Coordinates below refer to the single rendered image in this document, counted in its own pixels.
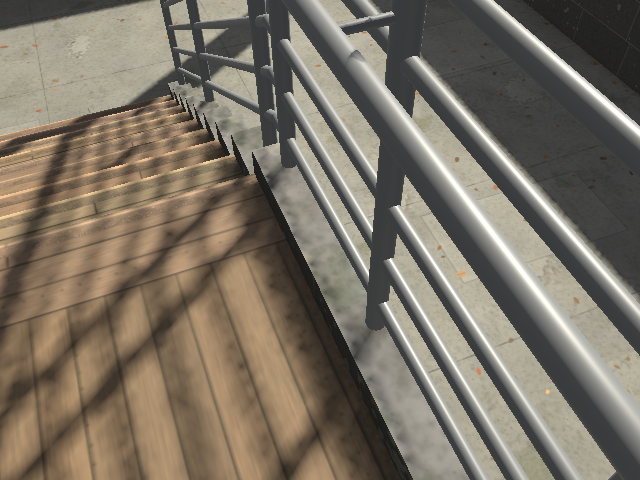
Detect stairs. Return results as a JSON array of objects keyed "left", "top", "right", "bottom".
[{"left": 0, "top": 95, "right": 244, "bottom": 244}]

